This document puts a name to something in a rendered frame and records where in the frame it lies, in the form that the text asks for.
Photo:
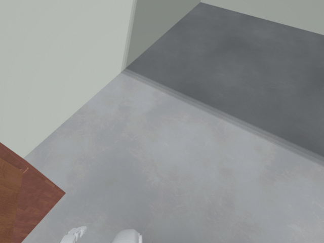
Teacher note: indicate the robot left thigh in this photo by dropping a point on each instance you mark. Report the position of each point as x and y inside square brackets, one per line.
[127, 236]

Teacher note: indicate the cupboard door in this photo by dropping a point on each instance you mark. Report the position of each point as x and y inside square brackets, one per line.
[10, 184]

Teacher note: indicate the robot left hand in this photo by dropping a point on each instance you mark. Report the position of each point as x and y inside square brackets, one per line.
[74, 235]

